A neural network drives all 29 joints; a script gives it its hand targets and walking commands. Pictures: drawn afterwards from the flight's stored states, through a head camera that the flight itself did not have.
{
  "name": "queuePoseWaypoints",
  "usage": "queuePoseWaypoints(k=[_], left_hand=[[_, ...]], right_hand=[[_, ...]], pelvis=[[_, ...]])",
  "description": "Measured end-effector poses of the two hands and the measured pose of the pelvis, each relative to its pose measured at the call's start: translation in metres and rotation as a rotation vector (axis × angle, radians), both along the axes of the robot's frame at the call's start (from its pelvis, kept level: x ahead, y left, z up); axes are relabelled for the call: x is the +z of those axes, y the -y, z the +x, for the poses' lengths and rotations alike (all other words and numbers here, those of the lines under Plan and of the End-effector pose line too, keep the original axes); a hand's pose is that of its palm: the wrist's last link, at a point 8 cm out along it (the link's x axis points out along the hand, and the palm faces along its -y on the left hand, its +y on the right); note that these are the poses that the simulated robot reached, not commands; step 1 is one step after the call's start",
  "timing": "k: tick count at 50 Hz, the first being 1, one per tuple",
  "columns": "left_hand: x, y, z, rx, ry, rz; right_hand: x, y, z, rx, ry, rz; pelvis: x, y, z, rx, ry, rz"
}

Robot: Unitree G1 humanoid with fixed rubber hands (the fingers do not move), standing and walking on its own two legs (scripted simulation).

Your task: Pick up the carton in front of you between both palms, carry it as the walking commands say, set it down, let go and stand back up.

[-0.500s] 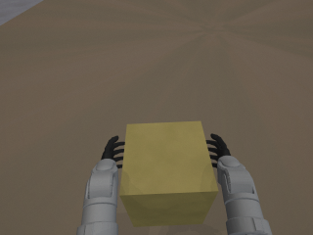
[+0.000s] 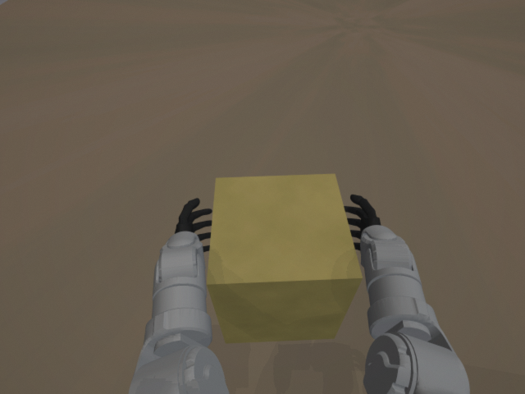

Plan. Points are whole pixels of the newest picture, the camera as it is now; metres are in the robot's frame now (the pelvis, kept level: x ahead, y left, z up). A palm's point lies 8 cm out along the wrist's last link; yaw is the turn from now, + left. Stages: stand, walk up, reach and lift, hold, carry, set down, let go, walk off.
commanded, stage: set down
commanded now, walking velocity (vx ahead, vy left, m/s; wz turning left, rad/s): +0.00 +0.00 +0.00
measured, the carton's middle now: (277, 262) +0.34 +0.01 -0.05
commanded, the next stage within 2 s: none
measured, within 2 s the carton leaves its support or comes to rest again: neither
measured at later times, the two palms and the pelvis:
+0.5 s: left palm (200, 283) +0.36 +0.17 -0.17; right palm (334, 267) +0.40 -0.12 -0.17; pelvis -0.01 -0.02 -0.10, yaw +0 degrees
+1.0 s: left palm (202, 302) +0.39 +0.19 -0.32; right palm (313, 280) +0.45 -0.10 -0.32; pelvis -0.04 -0.02 -0.23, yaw +0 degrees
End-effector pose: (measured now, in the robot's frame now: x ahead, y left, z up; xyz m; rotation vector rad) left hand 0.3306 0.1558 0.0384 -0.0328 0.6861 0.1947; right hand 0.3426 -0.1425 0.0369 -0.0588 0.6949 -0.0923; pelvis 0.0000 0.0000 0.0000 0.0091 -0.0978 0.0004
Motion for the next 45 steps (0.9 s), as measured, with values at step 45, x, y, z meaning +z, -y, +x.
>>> queuePoseWaypoints(k=[45], left_hand=[[-0.325, -0.034, 0.051, 0.166, 0.009, 0.006]], right_hand=[[-0.33, -0.039, 0.099, 0.145, 0.002, 0.036]], pelvis=[[-0.199, 0.022, -0.034, 0.006, -0.885, -0.009]])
